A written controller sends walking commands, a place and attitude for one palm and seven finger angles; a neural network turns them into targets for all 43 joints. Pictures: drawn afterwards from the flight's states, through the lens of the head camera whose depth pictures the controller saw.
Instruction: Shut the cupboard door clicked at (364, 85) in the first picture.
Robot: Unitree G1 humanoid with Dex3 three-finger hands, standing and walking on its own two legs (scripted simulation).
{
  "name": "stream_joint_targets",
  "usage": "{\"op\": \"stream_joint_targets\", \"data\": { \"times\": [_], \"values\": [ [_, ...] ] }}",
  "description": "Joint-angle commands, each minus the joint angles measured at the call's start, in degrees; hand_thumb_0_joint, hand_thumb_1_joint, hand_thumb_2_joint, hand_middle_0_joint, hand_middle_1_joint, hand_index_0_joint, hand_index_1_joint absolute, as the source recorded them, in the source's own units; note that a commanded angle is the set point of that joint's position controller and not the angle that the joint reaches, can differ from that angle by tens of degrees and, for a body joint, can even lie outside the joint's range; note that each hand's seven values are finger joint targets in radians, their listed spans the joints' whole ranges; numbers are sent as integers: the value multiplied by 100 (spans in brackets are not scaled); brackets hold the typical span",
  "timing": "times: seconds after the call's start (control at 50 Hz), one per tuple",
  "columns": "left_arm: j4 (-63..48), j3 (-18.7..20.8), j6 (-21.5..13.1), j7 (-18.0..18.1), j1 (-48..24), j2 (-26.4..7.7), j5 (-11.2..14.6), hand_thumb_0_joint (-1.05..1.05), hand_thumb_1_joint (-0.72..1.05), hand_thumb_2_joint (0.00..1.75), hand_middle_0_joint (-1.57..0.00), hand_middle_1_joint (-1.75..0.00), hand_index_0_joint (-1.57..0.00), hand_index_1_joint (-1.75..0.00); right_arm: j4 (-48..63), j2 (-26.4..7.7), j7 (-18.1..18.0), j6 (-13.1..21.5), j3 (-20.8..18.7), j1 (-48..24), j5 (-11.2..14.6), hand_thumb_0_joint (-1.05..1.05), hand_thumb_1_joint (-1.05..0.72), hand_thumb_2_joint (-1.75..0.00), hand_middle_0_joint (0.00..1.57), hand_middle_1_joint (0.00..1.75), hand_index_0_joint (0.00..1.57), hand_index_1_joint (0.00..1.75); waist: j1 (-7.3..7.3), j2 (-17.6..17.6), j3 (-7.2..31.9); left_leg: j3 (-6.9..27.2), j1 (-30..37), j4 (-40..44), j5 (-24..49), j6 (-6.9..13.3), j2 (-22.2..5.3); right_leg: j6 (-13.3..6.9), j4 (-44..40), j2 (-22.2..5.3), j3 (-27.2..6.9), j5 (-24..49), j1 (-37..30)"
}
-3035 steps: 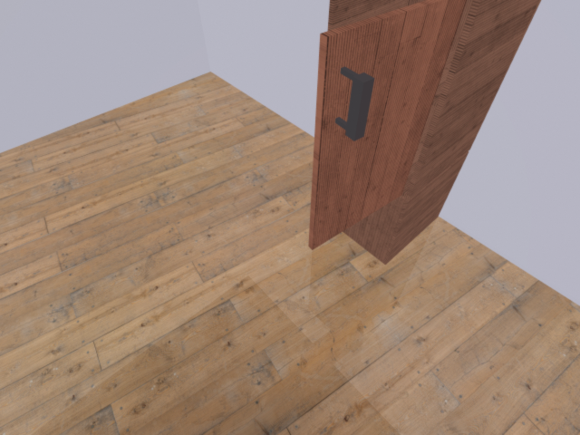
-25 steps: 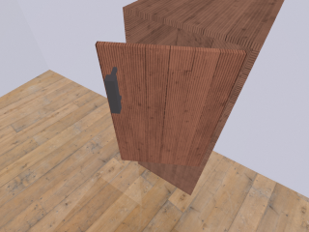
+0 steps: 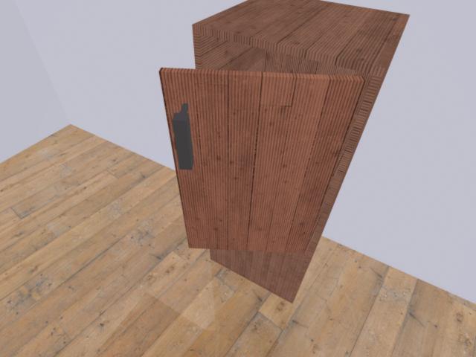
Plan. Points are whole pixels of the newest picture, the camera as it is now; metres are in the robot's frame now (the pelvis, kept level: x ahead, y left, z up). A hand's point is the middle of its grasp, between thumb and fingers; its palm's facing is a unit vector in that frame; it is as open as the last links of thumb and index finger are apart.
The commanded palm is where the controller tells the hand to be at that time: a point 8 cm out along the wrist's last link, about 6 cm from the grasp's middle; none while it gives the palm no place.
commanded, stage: come to a stop and stand still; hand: left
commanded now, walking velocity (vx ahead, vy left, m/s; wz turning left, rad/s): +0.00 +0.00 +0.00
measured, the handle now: (185, 136) +0.50 +0.14 +0.13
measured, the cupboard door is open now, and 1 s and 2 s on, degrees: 27 27 27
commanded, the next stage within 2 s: look again from close up in 1.02 s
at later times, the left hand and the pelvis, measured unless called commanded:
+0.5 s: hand out of the picture -0.03 +0.16 -0.18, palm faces +0.04 -0.99 -0.10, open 7.4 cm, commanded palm none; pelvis +0.01 +0.03 +0.00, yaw +0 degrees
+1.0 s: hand out of the picture +0.02 +0.20 -0.18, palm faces +0.01 -0.99 -0.14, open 7.4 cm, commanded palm none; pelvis +0.03 +0.05 +0.00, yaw -2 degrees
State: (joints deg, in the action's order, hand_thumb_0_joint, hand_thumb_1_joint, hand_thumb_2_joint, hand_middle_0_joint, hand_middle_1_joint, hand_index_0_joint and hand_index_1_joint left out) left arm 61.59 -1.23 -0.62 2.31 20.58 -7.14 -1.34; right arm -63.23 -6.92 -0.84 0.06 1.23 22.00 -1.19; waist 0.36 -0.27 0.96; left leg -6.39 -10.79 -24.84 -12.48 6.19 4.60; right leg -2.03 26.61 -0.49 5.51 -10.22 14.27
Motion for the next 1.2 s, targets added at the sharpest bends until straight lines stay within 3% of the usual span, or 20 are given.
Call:
{"op": "stream_joint_targets", "data": {
  "times": [0.0, 0.3, 0.4, 0.5, 0.54, 0.62, 0.66, 0.7, 0.72, 0.78, 0.84, 0.86, 0.9, 0.94, 0.98, 1.02, 1.04, 1.08, 1.1, 1.18],
  "values": [
    [-192, 108, -49, 39, 440, -345, 27, 0, 90, 90, -20, -30, -20, -30, 262, -570, -63, 113, -149, 182, 23, 0, -90, -90, 20, 30, 20, 30, -74, -144, -880, 1427, -1272, 1132, -1665, -188, -1030, -155, -525, -528, -876, -1045, -119],
    [16, 55, -54, 43, 580, -177, 19, 0, 90, 90, -20, -30, -20, -30, 150, -550, -105, 188, -143, 104, 73, 0, -90, -90, 20, 30, 20, 30, -71, 95, -758, 1594, -986, 1380, -1282, -240, -1184, -94, -321, -506, -691, -84, -294],
    [67, 39, -68, 59, 565, -153, 34, 0, 90, 90, -20, -30, -20, -30, 109, -521, -121, 217, -135, 72, 87, 0, -90, -90, 20, 30, 20, 30, -58, -102, -619, 1485, -590, 1269, -602, -291, -1164, -75, -361, -568, -711, 204, -293],
    [90, 39, -48, 83, 502, -144, 48, 0, 90, 90, -20, -30, -20, -30, 19, -509, -144, 216, -127, 81, 91, 0, -90, -90, 20, 30, 20, 30, -38, -138, -664, 1424, -318, 1239, 58, -492, -1187, -54, -322, -570, -703, 313, -222],
    [96, 37, -32, 88, 499, -154, 52, 0, 90, 90, -20, -30, -20, -30, -4, -528, -151, 210, -125, 80, 91, 0, -90, -90, 20, 30, 20, 30, -44, -51, -747, 1433, -316, 1298, 63, -603, -1202, -38, -304, -559, -688, 242, -187],
    [83, 59, -8, 95, 464, -163, 56, 0, 90, 90, -20, -30, -20, -30, -32, -526, -176, 219, -123, 93, 89, 0, -90, -90, 20, 30, 20, 30, -53, 12, -683, 1386, -132, 1234, 621, -591, -1209, -18, -240, -540, -677, 307, -190],
    [83, 68, 14, 101, 426, -178, 66, 0, 90, 90, -20, -30, -20, -30, -68, -529, -194, 215, -129, 123, 90, 0, -90, -90, 20, 30, 20, 30, -46, 103, -636, 1413, -8, 1246, 841, -728, -1250, -8, -176, -506, -663, 219, -148],
    [52, 87, 44, 113, 398, -192, 72, 0, 90, 90, -20, -30, -20, -30, -71, -531, -224, 209, -133, 175, 98, 0, -90, -90, 20, 30, 20, 30, -40, 199, -581, 1409, 198, 1167, 1508, -922, -1282, 10, -72, -469, -615, 169, -72],
    [50, 99, 48, 119, 396, -189, 77, 0, 90, 90, -20, -30, -20, -30, -94, -515, -236, 209, -135, 183, 97, 0, -90, -90, 20, 30, 20, 30, -52, 193, -529, 1376, 285, 1088, 1819, -900, -1299, 12, -68, -465, -623, 138, -77],
    [59, 110, 59, 118, 350, -196, 81, 0, 90, 90, -20, -30, -20, -30, -103, -487, -242, 201, -134, 201, 95, 0, -90, -90, 20, 30, 20, 30, -65, 58, -541, 1318, 278, 1019, 1912, -732, -1300, 17, -91, -466, -637, 156, -135],
    [61, 120, 94, 129, 331, -174, 100, 0, 90, 90, -20, -30, -20, -30, -142, -522, -254, 177, -142, 236, 95, 0, -90, -90, 20, 30, 20, 30, -50, 89, -643, 1420, 238, 1131, 1733, -1122, -1341, 17, 4, -433, -642, -34, -66],
    [60, 123, 102, 128, 366, -158, 100, 0, 90, 90, -20, -30, -20, -30, -151, -521, -255, 166, -146, 222, 91, 0, -90, -90, 20, 30, 20, 30, -67, 140, -707, 1428, 216, 1166, 1613, -1165, -1338, 18, 6, -433, -645, -66, -23],
    [65, 132, 90, 124, 363, -164, 87, 0, 90, 90, -20, -30, -20, -30, -158, -465, -249, 166, -136, 211, 92, 0, -90, -90, 20, 30, 20, 30, -86, 93, -737, 1358, 117, 1124, 1554, -848, -1313, 9, -46, -450, -668, 36, -104],
    [69, 125, 75, 116, 364, -153, 86, 0, 90, 90, -20, -30, -20, -30, -168, -449, -236, 180, -132, 212, 86, 0, -90, -90, 20, 30, 20, 30, -87, -58, -691, 1335, 85, 1127, 1269, -749, -1288, 3, -91, -484, -707, 148, -181],
    [56, 123, 91, 114, 312, -150, 78, 0, 90, 90, -20, -30, -20, -30, -174, -452, -233, 166, -146, 235, 89, 0, -90, -90, 20, 30, 20, 30, -63, -68, -784, 1441, -4, 1280, 866, -842, -1311, -1, -56, -455, -691, 80, -124],
    [35, 137, 116, 121, 322, -139, 76, 0, 90, 90, -20, -30, -20, -30, -195, -475, -240, 151, -156, 261, 86, 0, -90, -90, 20, 30, 20, 30, -58, 48, -889, 1533, -73, 1436, 639, -1108, -1349, 6, 42, -419, -669, -41, -25],
    [51, 143, 118, 123, 357, -139, 74, 0, 90, 90, -20, -30, -20, -30, -197, -462, -247, 149, -161, 269, 85, 0, -90, -90, 20, 30, 20, 30, -64, 82, -859, 1533, -2, 1443, 761, -1104, -1340, 5, 64, -401, -654, -47, -1],
    [65, 137, 98, 118, 397, -144, 69, 0, 90, 90, -20, -30, -20, -30, -206, -403, -245, 166, -144, 254, 92, 0, -90, -90, 20, 30, 20, 30, -93, 157, -764, 1385, 89, 1314, 889, -844, -1327, 11, -23, -446, -694, 19, -57],
    [78, 141, 85, 118, 393, -121, 71, 0, 90, 90, -20, -30, -20, -30, -209, -377, -242, 175, -142, 259, 86, 0, -90, -90, 20, 30, 20, 30, -80, 69, -720, 1360, 114, 1264, 949, -808, -1301, -4, -47, -459, -709, 114, -84],
    [91, 127, 80, 124, 377, -88, 81, 0, 90, 90, -20, -30, -20, -30, -225, -393, -246, 176, -151, 314, 88, 0, -90, -90, 20, 30, 20, 30, -51, -73, -706, 1399, 159, 1275, 1010, -847, -1309, -14, -35, -451, -722, 123, -84]
  ]
}}
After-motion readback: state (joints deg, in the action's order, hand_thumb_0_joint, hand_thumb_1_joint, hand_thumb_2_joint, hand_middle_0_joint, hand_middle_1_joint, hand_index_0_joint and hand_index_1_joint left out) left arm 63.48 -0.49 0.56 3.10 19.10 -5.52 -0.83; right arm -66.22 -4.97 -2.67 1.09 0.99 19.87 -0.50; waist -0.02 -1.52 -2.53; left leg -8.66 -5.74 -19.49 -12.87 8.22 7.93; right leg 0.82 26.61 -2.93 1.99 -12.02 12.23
